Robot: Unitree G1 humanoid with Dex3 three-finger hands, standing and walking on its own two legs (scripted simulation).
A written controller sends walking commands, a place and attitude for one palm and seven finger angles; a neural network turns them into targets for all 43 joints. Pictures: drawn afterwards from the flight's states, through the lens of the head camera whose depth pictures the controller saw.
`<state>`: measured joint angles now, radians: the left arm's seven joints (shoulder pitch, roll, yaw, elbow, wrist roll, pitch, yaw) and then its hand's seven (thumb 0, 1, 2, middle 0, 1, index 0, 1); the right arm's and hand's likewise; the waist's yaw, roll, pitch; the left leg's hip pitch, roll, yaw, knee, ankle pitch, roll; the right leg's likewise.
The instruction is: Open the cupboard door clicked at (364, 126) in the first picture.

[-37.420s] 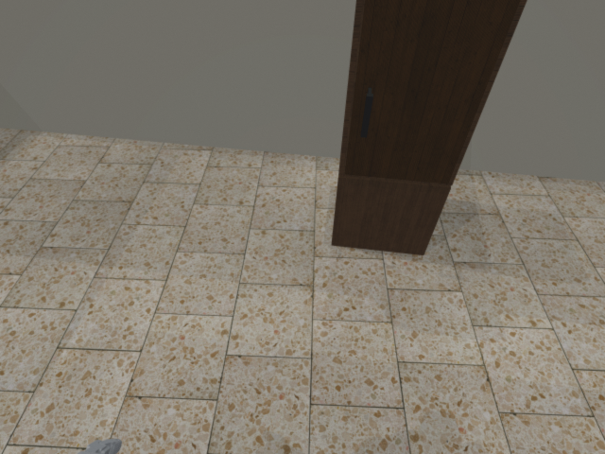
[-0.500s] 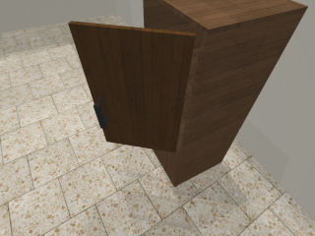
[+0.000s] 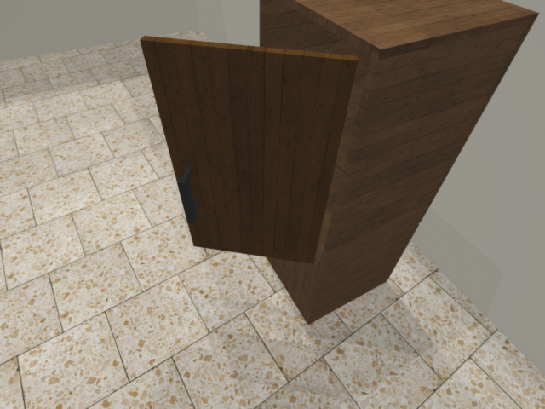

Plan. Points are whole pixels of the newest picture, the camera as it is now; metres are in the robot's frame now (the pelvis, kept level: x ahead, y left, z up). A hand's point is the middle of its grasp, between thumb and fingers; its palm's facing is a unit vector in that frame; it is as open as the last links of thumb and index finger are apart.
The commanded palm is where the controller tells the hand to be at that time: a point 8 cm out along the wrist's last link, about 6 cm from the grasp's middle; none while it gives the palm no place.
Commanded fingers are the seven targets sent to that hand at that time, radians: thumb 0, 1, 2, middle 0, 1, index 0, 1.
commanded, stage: look again from close up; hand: left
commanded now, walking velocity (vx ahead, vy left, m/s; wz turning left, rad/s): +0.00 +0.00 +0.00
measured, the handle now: (190, 194) +0.57 +0.23 -0.08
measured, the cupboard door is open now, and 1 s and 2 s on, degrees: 53 53 53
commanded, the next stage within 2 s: raise the hand with hooked fingers in 0.02 s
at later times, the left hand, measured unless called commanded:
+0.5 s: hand (147, 401) +0.15 +0.19 -0.07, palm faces -0.10 -0.99 -0.04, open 8.4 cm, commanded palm +0.12 +0.26 -0.07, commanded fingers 0.00 0.43 0.70 -0.23 -0.60 -0.23 -0.60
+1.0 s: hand (128, 383) +0.17 +0.23 -0.07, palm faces -0.08 -1.00 -0.05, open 11.3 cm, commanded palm +0.15 +0.28 -0.07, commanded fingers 0.00 -0.15 0.45 -0.28 -0.98 -0.28 -0.98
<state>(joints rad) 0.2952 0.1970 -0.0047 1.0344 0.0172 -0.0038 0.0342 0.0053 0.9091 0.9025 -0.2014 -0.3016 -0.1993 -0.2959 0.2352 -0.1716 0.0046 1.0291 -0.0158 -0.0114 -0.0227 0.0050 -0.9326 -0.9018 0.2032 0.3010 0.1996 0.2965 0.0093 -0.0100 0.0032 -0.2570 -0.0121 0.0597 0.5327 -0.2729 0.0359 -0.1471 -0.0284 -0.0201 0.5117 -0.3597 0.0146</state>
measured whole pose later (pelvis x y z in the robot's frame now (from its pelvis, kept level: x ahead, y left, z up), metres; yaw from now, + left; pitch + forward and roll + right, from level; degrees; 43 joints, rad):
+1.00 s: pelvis -0.07 -0.01 -0.11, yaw -1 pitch +17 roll -3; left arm 0.24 0.35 0.36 0.23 -0.39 -0.40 -0.53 0.01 0.08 0.55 -0.26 -0.83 -0.26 -0.83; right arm 0.28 -0.23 -0.01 0.59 0.04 -0.23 -0.06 0.02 -0.90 -0.90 0.21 0.30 0.20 0.30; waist -0.02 0.04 -0.17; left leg -1.11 0.06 -0.01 1.27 -0.47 0.02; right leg -0.98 0.03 -0.07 1.25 -0.57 -0.02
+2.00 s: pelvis -0.06 -0.01 -0.12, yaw -1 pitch +20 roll -4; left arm 0.04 0.44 0.44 0.38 -0.40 -0.37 -0.62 -0.01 -0.50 0.30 -0.30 -1.20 -0.30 -1.20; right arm 0.28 -0.29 0.01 0.52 0.04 -0.18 -0.05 0.02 -0.90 -0.90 0.21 0.30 0.20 0.30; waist -0.03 0.03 -0.17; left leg -1.16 0.06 -0.01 1.30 -0.49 0.03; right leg -1.03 0.03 -0.07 1.27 -0.59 -0.01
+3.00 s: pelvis -0.06 +0.00 -0.13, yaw -2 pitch +24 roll -5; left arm -0.52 0.58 0.51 0.90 -0.27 -0.40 -0.64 -0.01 -0.50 0.30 -0.30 -1.20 -0.30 -1.20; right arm 0.30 -0.30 0.03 0.60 0.03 -0.08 -0.05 0.01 -0.90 -0.90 0.21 0.30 0.20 0.30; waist -0.07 0.02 -0.16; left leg -1.28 0.07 -0.01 1.37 -0.50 0.04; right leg -1.14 0.04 -0.07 1.32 -0.59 0.00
